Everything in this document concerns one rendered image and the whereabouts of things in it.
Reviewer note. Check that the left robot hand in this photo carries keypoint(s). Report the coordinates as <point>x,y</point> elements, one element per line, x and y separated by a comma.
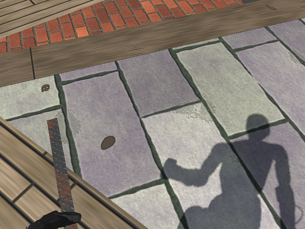
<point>55,220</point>

